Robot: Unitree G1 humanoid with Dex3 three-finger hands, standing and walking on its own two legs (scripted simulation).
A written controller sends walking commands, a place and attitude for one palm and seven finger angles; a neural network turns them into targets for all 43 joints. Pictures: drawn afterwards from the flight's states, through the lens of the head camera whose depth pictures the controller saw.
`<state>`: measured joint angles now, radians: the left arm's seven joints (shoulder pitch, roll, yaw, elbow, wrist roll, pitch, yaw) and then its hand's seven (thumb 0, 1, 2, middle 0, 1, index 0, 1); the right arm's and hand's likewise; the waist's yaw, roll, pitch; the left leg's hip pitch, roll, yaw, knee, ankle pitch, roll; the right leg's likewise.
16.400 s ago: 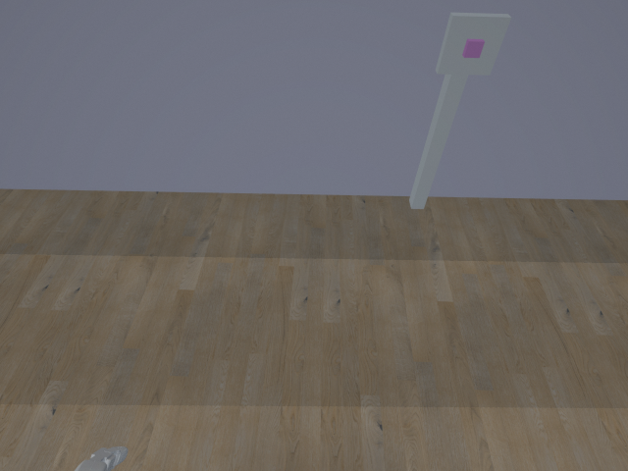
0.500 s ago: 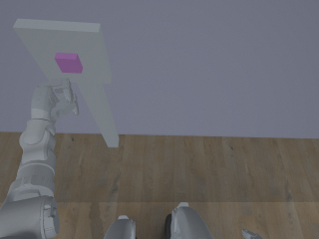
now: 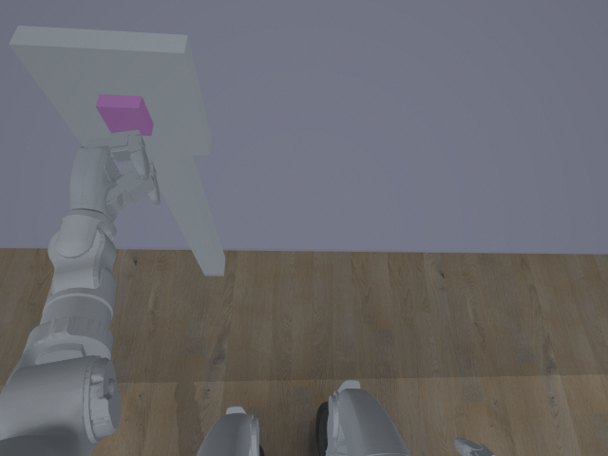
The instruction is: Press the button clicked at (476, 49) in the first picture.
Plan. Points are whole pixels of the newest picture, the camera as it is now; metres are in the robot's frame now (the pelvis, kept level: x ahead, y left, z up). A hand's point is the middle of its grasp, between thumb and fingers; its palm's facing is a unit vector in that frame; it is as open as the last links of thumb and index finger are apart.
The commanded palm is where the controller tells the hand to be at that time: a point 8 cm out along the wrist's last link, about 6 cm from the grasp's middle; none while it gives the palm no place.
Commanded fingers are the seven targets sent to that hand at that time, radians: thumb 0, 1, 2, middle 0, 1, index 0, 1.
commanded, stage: press the button with the knuckle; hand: left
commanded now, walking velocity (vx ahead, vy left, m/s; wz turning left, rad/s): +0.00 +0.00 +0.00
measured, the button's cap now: (127, 113) +0.54 +0.21 +0.07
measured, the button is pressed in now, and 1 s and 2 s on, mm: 0 7 0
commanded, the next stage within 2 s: hold the button down briefly in 0.92 s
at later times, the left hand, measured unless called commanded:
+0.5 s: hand (154, 162) +0.49 +0.18 +0.04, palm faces -0.03 -1.00 -0.04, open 3.2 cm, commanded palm +0.47 +0.22 +0.04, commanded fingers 0.00 0.90 0.90 -1.30 -1.50 -1.30 -1.50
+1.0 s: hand (152, 155) +0.50 +0.18 +0.04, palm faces -0.04 -1.00 -0.05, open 3.6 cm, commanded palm +0.51 +0.22 +0.04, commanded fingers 0.00 0.90 0.90 -1.30 -1.50 -1.30 -1.50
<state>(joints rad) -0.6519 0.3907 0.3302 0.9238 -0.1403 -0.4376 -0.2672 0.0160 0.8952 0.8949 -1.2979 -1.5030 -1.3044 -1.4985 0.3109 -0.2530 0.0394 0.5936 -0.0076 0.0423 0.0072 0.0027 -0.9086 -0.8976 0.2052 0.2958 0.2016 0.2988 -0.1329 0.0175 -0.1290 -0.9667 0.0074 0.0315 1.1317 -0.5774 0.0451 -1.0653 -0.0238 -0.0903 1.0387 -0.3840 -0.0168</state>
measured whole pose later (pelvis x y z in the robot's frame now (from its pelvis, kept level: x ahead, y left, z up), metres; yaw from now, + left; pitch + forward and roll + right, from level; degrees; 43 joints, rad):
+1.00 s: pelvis -0.04 -0.01 -0.03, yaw +1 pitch +27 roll -3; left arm -1.02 0.60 0.39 1.25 -0.05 -0.44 -0.29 0.05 0.84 0.91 -1.30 -1.50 -1.53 -1.50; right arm 0.33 -0.28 0.09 0.61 -0.03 0.03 -0.01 0.00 -0.91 -0.90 0.21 0.30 0.20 0.30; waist -0.23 0.02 -0.10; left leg -1.18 0.02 -0.01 1.25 -0.55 0.03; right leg -1.24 -0.02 -0.14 1.11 -0.34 -0.04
